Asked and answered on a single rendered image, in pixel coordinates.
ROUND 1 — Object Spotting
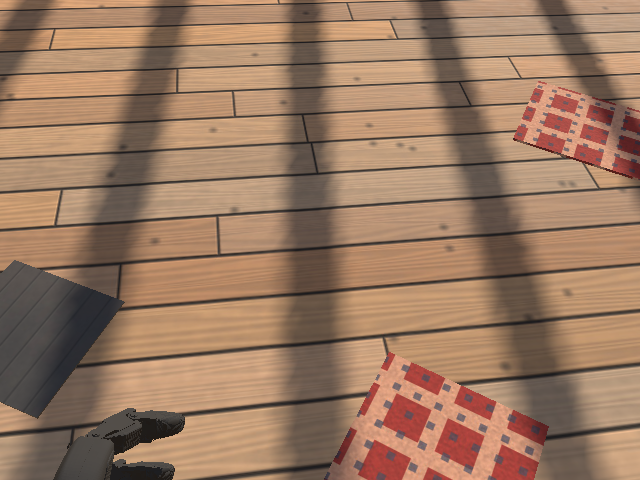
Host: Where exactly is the left robot hand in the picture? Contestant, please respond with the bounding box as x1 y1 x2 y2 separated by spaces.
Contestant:
53 408 185 480

